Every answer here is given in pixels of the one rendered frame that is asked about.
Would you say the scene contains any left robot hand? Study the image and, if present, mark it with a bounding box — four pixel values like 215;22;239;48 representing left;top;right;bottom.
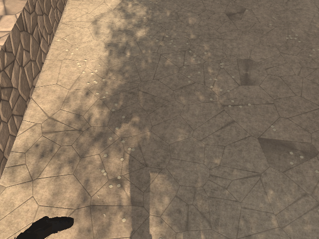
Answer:
14;216;74;239

